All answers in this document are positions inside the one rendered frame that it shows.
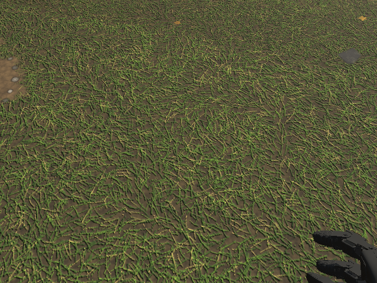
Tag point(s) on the robot right hand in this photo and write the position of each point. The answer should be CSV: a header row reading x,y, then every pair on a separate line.
x,y
353,245

